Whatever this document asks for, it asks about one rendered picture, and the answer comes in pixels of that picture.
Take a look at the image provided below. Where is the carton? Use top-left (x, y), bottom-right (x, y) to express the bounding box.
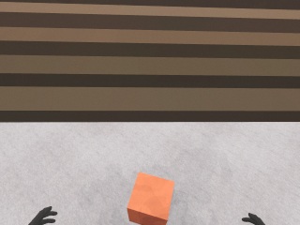
top-left (127, 172), bottom-right (174, 225)

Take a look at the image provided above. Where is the robot right hand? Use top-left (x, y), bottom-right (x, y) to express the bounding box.
top-left (242, 213), bottom-right (265, 225)

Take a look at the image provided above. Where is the robot left hand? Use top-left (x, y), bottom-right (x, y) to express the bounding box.
top-left (28, 206), bottom-right (58, 225)

